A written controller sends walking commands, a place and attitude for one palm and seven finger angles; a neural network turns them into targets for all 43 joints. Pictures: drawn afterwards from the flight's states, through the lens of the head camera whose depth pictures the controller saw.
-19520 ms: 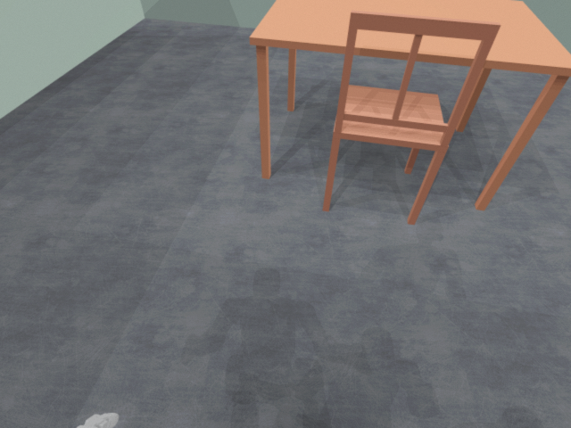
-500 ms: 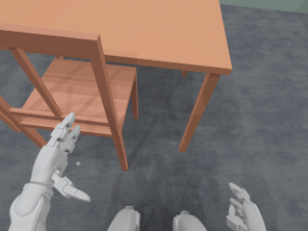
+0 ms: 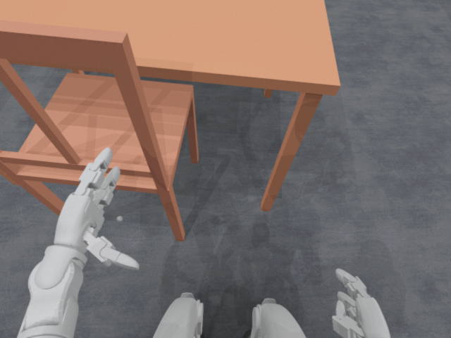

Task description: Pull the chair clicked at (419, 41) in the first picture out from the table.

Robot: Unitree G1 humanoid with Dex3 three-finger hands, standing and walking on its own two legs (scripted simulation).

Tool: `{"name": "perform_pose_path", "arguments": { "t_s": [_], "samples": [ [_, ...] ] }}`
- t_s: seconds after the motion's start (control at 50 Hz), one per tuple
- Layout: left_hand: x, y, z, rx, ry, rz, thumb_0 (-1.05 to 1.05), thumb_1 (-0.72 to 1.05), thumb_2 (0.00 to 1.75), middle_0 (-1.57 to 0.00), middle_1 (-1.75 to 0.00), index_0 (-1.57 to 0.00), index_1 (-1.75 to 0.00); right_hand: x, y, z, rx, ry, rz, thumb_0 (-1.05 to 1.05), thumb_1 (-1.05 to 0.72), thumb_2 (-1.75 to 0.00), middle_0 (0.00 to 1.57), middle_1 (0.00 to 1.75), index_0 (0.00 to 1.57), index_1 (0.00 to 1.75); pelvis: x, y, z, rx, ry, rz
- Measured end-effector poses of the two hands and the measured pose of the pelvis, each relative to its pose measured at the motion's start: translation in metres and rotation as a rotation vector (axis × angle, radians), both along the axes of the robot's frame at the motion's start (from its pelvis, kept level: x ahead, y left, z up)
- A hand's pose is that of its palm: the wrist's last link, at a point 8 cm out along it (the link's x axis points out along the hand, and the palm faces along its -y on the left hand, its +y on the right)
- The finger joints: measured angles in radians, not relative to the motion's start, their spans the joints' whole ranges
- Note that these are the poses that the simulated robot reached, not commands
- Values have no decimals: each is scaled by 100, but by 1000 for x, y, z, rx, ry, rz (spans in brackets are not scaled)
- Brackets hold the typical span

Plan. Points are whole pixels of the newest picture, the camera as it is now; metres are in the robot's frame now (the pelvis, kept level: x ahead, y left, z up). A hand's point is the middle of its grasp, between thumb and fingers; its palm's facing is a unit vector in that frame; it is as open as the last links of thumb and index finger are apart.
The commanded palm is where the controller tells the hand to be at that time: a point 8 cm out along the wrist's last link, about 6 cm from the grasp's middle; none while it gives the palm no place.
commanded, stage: aim the fingers beside a spindle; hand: left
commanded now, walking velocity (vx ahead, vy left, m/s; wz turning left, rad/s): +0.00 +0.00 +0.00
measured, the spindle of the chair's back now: (42, 119) +0.50 +0.39 +0.03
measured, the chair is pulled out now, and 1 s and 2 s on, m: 0.00 0.00 0.00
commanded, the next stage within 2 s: none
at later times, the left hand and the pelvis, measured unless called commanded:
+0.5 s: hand (127, 207) +0.33 +0.19 +0.02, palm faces -0.09 -1.00 -0.02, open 16.9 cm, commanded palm +0.32 +0.23 +0.02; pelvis +0.00 +0.00 -0.01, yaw +0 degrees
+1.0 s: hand (135, 210) +0.33 +0.18 +0.01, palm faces -0.12 -0.99 -0.01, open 17.0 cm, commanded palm +0.33 +0.23 +0.02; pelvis +0.00 +0.01 -0.01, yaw -1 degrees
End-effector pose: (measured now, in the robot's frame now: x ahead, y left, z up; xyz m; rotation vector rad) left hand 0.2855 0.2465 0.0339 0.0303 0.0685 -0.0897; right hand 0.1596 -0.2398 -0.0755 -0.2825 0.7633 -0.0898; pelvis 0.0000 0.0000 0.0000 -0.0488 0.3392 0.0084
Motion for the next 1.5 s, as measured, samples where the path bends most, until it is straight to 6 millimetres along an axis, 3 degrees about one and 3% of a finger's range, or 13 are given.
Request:
{"name": "perform_pose_path", "arguments": {
  "t_s": [0.14, 0.32, 0.44, 0.6, 0.74, 0.88, 1.04, 1.2, 1.4, 1.5],
  "samples": [
    [9, -1, 3, 3, -20, -6, -1, -50, 31, -6, -8, -6, -8, -4, -1, -5, 4, 28, -6, 2, -91, -90, 21, 30, 20, 30, 2, 1, -1, 0, 9, -1],
    [14, -4, -13, -10, 4, -2, -1, -50, 31, -6, -8, -6, -8, -8, -4, -10, -8, 54, -18, 2, -91, -90, 21, 30, 20, 30, 1, 1, -6, -1, 23, -5],
    [19, -4, -8, -3, -46, -5, -1, -50, 31, -6, -8, -6, -8, -11, -3, -14, -10, 67, -17, 2, -91, -90, 21, 30, 20, 30, -1, 3, -9, -3, 28, -5],
    [37, -10, -26, -19, -4, -20, -1, -50, 31, -6, -8, -6, -7, -17, -1, -24, -13, 91, -22, 1, -91, -90, 21, 30, 20, 30, -6, 6, -16, -8, 47, -3],
    [44, -15, -15, -4, -46, -18, -1, -50, 31, -6, -8, -6, -8, -25, 1, -25, 0, 120, -45, 1, -91, -90, 21, 30, 20, 30, -5, 7, -14, -1, 48, -16],
    [36, 0, -18, 4, -4, 23, -1, -50, 31, -6, -8, -6, -8, -28, 2, -24, 13, 141, -48, 1, -91, -90, 21, 30, 20, 30, -3, 7, -11, -1, 46, -14],
    [28, -18, -21, -16, -24, -29, -1, -50, 31, -6, -8, -6, -7, -20, 0, -22, -13, 124, -35, 1, -91, -90, 21, 30, 20, 30, -2, 8, -11, -6, 42, -6],
    [44, -7, -18, 11, -38, 15, -1, -50, 31, -6, -8, -6, -8, -13, -1, -23, -7, 107, -35, 1, -91, -90, 21, 30, 20, 30, -3, 5, -14, -4, 49, -9],
    [35, -21, -20, -15, -3, -21, -1, -50, 31, -6, -8, -6, -8, -16, 0, -23, 11, 125, -36, 1, -91, -90, 21, 30, 20, 30, 1, 5, -10, 2, 47, -10],
    [34, -15, -20, 3, -23, 15, -1, -50, 31, -6, -8, -6, -8, -16, -3, -24, 4, 127, -38, 1, -91, -90, 21, 30, 20, 30, 0, 2, -12, 2, 45, -12]
  ]
}}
